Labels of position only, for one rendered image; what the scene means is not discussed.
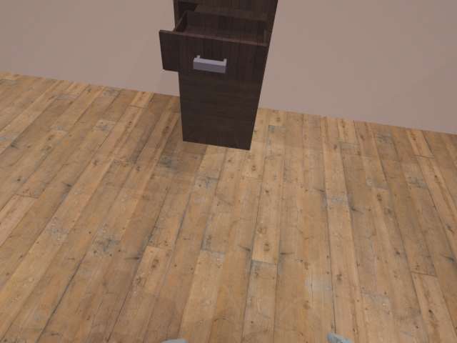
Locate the drawer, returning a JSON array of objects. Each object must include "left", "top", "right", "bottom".
[{"left": 159, "top": 10, "right": 268, "bottom": 83}]

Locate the cabinet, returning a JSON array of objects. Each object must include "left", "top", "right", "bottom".
[{"left": 174, "top": 0, "right": 278, "bottom": 151}]

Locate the handle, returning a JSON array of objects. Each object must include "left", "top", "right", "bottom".
[{"left": 193, "top": 55, "right": 227, "bottom": 73}]

